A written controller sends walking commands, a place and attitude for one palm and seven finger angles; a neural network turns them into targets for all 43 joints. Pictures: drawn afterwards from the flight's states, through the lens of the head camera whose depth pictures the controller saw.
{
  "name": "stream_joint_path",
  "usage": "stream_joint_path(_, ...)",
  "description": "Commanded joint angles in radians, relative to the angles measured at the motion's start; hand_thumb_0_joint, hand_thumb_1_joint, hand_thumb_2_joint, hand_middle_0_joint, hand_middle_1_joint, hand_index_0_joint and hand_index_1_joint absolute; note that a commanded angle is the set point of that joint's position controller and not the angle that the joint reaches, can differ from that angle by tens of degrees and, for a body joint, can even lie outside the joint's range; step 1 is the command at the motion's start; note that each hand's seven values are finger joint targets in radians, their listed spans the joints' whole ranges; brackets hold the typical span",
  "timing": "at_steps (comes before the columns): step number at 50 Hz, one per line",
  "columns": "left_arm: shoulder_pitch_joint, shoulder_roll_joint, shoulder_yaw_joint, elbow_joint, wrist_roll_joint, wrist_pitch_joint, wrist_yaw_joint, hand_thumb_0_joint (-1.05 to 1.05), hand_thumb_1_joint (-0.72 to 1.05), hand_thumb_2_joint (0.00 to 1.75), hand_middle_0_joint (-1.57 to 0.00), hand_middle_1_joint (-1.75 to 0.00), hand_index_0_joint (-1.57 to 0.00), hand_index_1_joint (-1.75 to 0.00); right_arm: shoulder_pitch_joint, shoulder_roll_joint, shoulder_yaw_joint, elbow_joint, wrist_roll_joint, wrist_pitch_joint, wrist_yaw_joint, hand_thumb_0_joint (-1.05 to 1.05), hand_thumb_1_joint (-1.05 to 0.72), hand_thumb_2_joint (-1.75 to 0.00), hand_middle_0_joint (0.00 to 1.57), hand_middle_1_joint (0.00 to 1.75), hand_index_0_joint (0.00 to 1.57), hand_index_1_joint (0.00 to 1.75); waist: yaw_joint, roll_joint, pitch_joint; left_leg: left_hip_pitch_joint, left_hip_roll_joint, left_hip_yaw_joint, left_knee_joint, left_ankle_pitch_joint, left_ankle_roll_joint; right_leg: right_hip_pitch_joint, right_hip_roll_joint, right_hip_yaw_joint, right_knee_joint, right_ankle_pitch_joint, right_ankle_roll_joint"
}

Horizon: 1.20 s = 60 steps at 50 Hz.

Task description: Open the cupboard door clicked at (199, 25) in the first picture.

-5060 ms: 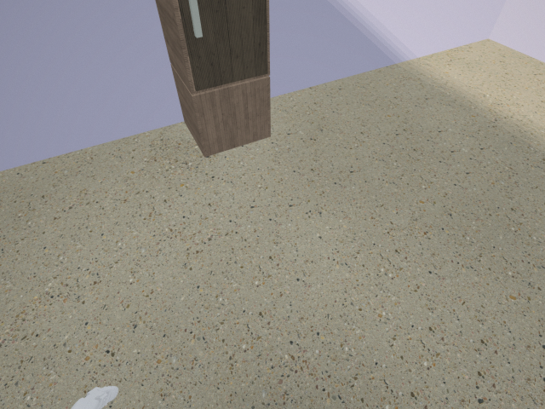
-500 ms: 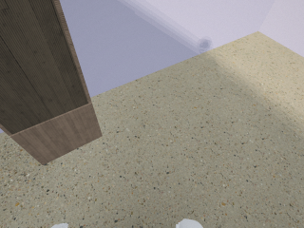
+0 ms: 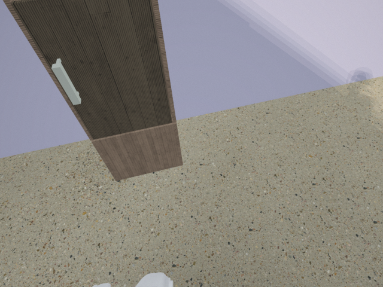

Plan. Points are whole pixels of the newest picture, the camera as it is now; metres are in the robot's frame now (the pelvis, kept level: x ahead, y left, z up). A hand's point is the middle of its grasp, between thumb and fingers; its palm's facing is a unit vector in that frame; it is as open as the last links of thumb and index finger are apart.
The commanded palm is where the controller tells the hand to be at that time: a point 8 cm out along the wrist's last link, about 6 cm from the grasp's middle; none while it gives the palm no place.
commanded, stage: turn to face it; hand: left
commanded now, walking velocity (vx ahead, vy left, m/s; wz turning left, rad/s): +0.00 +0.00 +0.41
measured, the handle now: (68, 81) +0.76 +0.47 -0.01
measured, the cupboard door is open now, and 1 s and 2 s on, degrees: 0 0 0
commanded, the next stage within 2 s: take the last steps up to it in 0.36 s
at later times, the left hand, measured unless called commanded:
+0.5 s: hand out of the picture +0.00 +0.26 -0.16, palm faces +0.21 -0.94 -0.27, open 7.4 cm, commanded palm none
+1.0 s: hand out of the picture -0.09 +0.14 -0.15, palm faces +0.37 -0.91 -0.18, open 7.4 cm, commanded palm none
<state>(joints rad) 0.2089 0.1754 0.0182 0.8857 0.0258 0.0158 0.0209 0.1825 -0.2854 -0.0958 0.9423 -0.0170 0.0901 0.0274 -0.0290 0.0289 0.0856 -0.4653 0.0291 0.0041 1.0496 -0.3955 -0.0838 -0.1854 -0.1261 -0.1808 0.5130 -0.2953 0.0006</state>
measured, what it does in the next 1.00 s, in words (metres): steps on the spot, turning left: left foot, then right foot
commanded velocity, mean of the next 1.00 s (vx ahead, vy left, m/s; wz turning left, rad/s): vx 0.17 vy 0.02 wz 0.17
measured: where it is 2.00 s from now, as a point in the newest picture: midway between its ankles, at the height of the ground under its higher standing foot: (171, 269)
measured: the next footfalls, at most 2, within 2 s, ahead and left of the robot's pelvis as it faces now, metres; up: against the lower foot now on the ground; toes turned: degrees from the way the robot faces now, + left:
left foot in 0.16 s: +0.01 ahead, +0.15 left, +0.00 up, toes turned +10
right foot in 0.62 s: +0.03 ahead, -0.08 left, +0.00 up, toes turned +7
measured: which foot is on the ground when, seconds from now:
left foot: up 0.00-0.14, down 0.16-0.62, up 0.64-1.00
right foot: down 0.00-0.16, up 0.18-0.60, down 0.62-1.00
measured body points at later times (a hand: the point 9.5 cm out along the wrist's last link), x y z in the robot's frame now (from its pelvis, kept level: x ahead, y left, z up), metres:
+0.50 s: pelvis -0.02 +0.04 +0.00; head +0.01 +0.05 +0.45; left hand -0.01 +0.31 -0.14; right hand +0.10 -0.18 -0.14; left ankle -0.02 +0.14 -0.74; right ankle -0.01 -0.11 -0.69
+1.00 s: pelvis +0.05 +0.03 +0.00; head +0.07 +0.01 +0.45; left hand -0.11 +0.19 -0.14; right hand +0.12 -0.20 -0.17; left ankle +0.07 +0.20 -0.68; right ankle -0.01 -0.08 -0.74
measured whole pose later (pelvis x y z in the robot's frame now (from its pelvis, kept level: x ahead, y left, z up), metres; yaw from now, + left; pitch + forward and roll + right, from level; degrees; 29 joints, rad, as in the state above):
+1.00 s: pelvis +0.05 +0.03 +0.00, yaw +16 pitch -1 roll +1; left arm 0.50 0.07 0.00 1.13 0.03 -0.07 0.02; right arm 0.27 -0.21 -0.06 1.10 -0.02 0.04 0.02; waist 0.02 0.05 0.04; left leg -0.54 0.09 0.04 0.94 -0.17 -0.03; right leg 0.03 -0.04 -0.16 0.29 -0.31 -0.01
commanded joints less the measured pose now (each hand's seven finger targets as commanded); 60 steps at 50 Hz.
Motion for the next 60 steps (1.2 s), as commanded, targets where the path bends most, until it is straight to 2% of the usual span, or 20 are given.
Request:
stream_joint_path(1, 0.073, 0.255, 0.079, -0.039, 0.006, -0.017, 0.013, 0.0, 0.9, 0.9, -0.2, -0.3, -0.2, -0.3, -0.116, -0.024, 0.008, -0.111, 0.005, -0.036, 0.004, 0.0, -0.9, -0.9, 0.2, 0.3, 0.2, 0.3, 0.078, -0.244, -0.076, -0.005, 0.002, 0.069, -0.192, -0.051, 0.005, 0.104, -0.233, 0.135, -0.122, 0.487, -0.126)
stream_joint_path(5, 0.067, 0.274, 0.088, -0.021, 0.005, -0.01, 0.009, 0.0, 0.9, 0.9, -0.2, -0.3, -0.2, -0.3, -0.061, -0.027, 0.017, -0.095, 0.01, -0.052, -0.004, 0.0, -0.9, -0.9, 0.2, 0.3, 0.2, 0.3, 0.058, -0.278, -0.133, 0.139, -0.019, 0.11, -0.415, 0.01, 0.03, 0.115, -0.232, 0.097, -0.032, 0.547, -0.092)
stream_joint_path(7, 0.051, 0.246, 0.084, -0.021, -0.01, -0.003, 0.006, 0.0, 0.9, 0.9, -0.2, -0.3, -0.2, -0.3, 0.028, -0.081, 0.006, -0.07, 0.006, -0.069, -0.005, 0.0, -0.9, -0.9, 0.2, 0.3, 0.2, 0.3, 0.004, -0.127, -0.188, 0.371, 0.02, 0.061, -0.664, 0.264, 0.054, -0.005, -0.183, 0.029, 0.151, 0.414, -0.011)
stream_joint_path(8, 0.06, 0.184, 0.074, -0.051, -0.019, 0.002, 0.001, 0.0, 0.9, 0.9, -0.2, -0.3, -0.2, -0.3, 0.069, -0.189, -0.019, -0.068, -0.004, -0.079, -0.012, 0.0, -0.9, -0.9, 0.2, 0.3, 0.2, 0.3, -0.021, 0.174, -0.225, 0.546, 0.26, -0.241, -0.693, 0.578, 0.154, -0.262, -0.054, -0.017, 0.353, 0.0, 0.067)
stream_joint_path(9, 0.002, 0.142, 0.05, -0.08, -0.013, 0.009, 0.004, 0.0, 0.9, 0.9, -0.2, -0.3, -0.2, -0.3, 0.125, -0.244, -0.03, -0.051, 0.005, -0.073, -0.022, 0.0, -0.9, -0.9, 0.2, 0.3, 0.2, 0.3, -0.049, 0.274, -0.221, 0.533, 0.398, -0.354, -0.684, 0.937, 0.266, -0.369, -0.001, 0.069, 0.494, -0.377, 0.085)
stream_joint_path(10, -0.014, 0.167, 0.056, -0.074, -0.01, 0.018, 0.008, 0.0, 0.9, 0.9, -0.2, -0.3, -0.2, -0.3, 0.122, -0.221, -0.02, -0.04, -0.002, -0.068, -0.025, 0.0, -0.9, -0.9, 0.2, 0.3, 0.2, 0.3, -0.041, 0.163, -0.199, 0.467, 0.395, -0.261, -0.666, 0.854, 0.299, -0.333, -0.019, 0.125, 0.571, -0.34, 0.066)
stream_joint_path(16, 0.03, 0.154, 0.061, 0.014, -0.011, 0.024, -0.005, 0.0, 0.9, 0.9, -0.2, -0.3, -0.2, -0.3, -0.017, -0.114, 0.017, -0.064, 0.001, -0.082, -0.046, 0.0, -0.9, -0.9, 0.2, 0.3, 0.2, 0.3, 0.027, 0.121, -0.113, 0.367, 0.204, -0.131, -0.712, 0.68, 0.227, -0.317, 0.012, 0.147, 0.597, -0.103, 0.085)
stream_joint_path(24, -0.016, 0.117, 0.046, 0.008, -0.014, 0.02, 0.001, 0.0, 0.9, 0.9, -0.2, -0.3, -0.2, -0.3, 0.039, -0.097, 0.015, -0.03, -0.008, -0.078, -0.046, 0.0, -0.9, -0.9, 0.2, 0.3, 0.2, 0.3, 0.003, 0.116, -0.118, 0.366, 0.221, -0.223, -0.736, 0.497, 0.262, -0.223, 0.047, 0.146, 0.324, -0.162, 0.08)
stream_joint_path(29, 0.108, 0.097, 0.041, 0.062, -0.006, -0.011, -0.015, 0.0, 0.9, 0.9, -0.2, -0.3, -0.2, -0.3, 0.02, -0.075, 0.017, -0.013, -0.006, -0.079, -0.041, 0.0, -0.9, -0.9, 0.2, 0.3, 0.2, 0.3, 0.058, 0.099, -0.099, 0.146, 0.156, -0.248, -0.718, -0.047, 0.214, 0.078, 0.1, 0.099, -0.019, -0.04, 0.049)
stream_joint_path(30, 0.179, 0.123, 0.047, 0.085, 0.002, -0.024, -0.013, 0.0, 0.9, 0.9, -0.2, -0.3, -0.2, -0.3, 0.016, -0.038, 0.021, -0.01, 0.0, -0.081, -0.039, 0.0, -0.9, -0.9, 0.2, 0.3, 0.2, 0.3, 0.091, -0.001, -0.095, 0.03, 0.079, -0.193, -0.595, -0.13, 0.168, 0.211, 0.055, 0.15, -0.15, -0.044, 0.037)
stream_joint_path(31, 0.242, 0.213, 0.066, 0.099, 0.019, -0.037, -0.003, 0.0, 0.9, 0.9, -0.2, -0.3, -0.2, -0.3, 0.03, 0.045, 0.036, -0.026, 0.012, -0.086, -0.034, 0.0, -0.9, -0.9, 0.2, 0.3, 0.2, 0.3, 0.114, -0.302, -0.079, -0.18, -0.061, -0.027, -0.292, -0.167, 0.098, 0.305, -0.19, 0.475, -0.317, -0.287, -0.038)
stream_joint_path(32, 0.25, 0.262, 0.068, 0.087, 0.004, -0.034, 0.003, 0.0, 0.9, 0.9, -0.2, -0.3, -0.2, -0.3, -0.029, 0.005, 0.03, -0.063, -0.002, -0.082, -0.026, 0.0, -0.9, -0.9, 0.2, 0.3, 0.2, 0.3, 0.13, -0.323, 0.004, -0.244, -0.041, -0.038, -0.139, -0.186, 0.086, 0.162, -0.341, 0.649, -0.419, -0.411, -0.104)
stream_joint_path(34, 0.165, 0.197, 0.059, 0.077, -0.003, -0.052, 0.009, 0.0, 0.9, 0.9, -0.2, -0.3, -0.2, -0.3, -0.017, -0.018, 0.013, -0.029, -0.016, -0.076, -0.012, 0.0, -0.9, -0.9, 0.2, 0.3, 0.2, 0.3, 0.074, -0.271, 0.109, -0.227, 0.009, -0.079, -0.012, -0.006, 0.092, -0.012, -0.277, 0.594, -0.474, -0.467, -0.094)
stream_joint_path(36, 0.133, 0.116, 0.034, 0.083, -0.008, -0.067, 0.003, 0.0, 0.9, 0.9, -0.2, -0.3, -0.2, -0.3, 0.053, 0.003, 0.012, 0.028, -0.016, -0.073, -0.005, 0.0, -0.9, -0.9, 0.2, 0.3, 0.2, 0.3, 0.028, -0.172, 0.14, -0.176, 0.027, -0.049, 0.037, 0.139, 0.078, -0.045, -0.181, 0.382, -0.429, -0.241, -0.052)
stream_joint_path(39, 0.2, 0.078, 0.025, 0.112, -0.012, -0.083, 0.001, 0.0, 0.9, 0.9, -0.2, -0.3, -0.2, -0.3, 0.107, 0.041, 0.015, 0.066, -0.012, -0.075, -0.004, 0.0, -0.9, -0.9, 0.2, 0.3, 0.2, 0.3, 0.027, -0.169, 0.081, -0.163, 0.024, -0.012, 0.049, 0.238, 0.056, 0.034, -0.119, 0.219, -0.392, 0.007, -0.033)
stream_joint_path(53, 0.392, 0.072, 0.023, 0.264, 0.007, -0.091, 0.016, 0.0, 0.9, 0.9, -0.2, -0.3, -0.2, -0.3, -0.128, 0.096, 0.049, 0.018, 0.0, -0.11, 0.006, 0.0, -0.9, -0.9, 0.2, 0.3, 0.2, 0.3, 0.091, -0.207, 0.086, -0.109, 0.046, 0.11, -0.326, 0.144, 0.09, 0.182, -0.178, 0.177, -0.282, 0.453, -0.122)
stream_joint_path(55, 0.366, 0.085, 0.03, 0.265, 0.005, -0.086, 0.016, 0.0, 0.9, 0.9, -0.2, -0.3, -0.2, -0.3, -0.082, 0.088, 0.047, 0.026, 0.002, -0.122, 0.001, 0.0, -0.9, -0.9, 0.2, 0.3, 0.2, 0.3, 0.064, -0.203, 0.051, 0.018, 0.017, 0.131, -0.406, 0.114, 0.112, 0.166, -0.174, 0.159, -0.204, 0.537, -0.116)
stream_joint_path(57, 0.332, 0.082, 0.034, 0.265, -0.002, -0.083, 0.015, 0.0, 0.9, 0.9, -0.2, -0.3, -0.2, -0.3, 0.145, 0.043, 0.033, 0.1, -0.007, -0.139, -0.017, 0.0, -0.9, -0.9, 0.2, 0.3, 0.2, 0.3, -0.04, -0.119, -0.078, 0.363, -0.02, 0.142, -0.561, 0.209, 0.132, 0.07, -0.103, 0.09, 0.091, 0.593, -0.075)
stream_joint_path(59, 0.365, 0.0, 0.018, 0.223, -0.019, -0.082, 0.0, 0.0, 0.9, 0.9, -0.2, -0.3, -0.2, -0.3, 0.38, -0.137, -0.005, 0.155, -0.009, -0.149, -0.043, 0.0, -0.9, -0.9, 0.2, 0.3, 0.2, 0.3, -0.091, 0.273, -0.297, 0.77, 0.387, -0.389, -0.686, 0.387, 0.263, -0.338, 0.098, 0.046, 0.613, -0.262, -0.001)
stream_joint_path(60, 0.298, 0.026, 0.026, 0.204, -0.014, -0.077, 0.006, 0.0, 0.9, 0.9, -0.2, -0.3, -0.2, -0.3, 0.366, -0.133, -0.003, 0.157, 0.002, -0.138, -0.05, 0.0, -0.9, -0.9, 0.2, 0.3, 0.2, 0.3, -0.09, 0.164, -0.262, 0.716, 0.424, -0.397, -0.738, 0.386, 0.298, -0.387, 0.072, 0.143, 0.73, -0.283, -0.027)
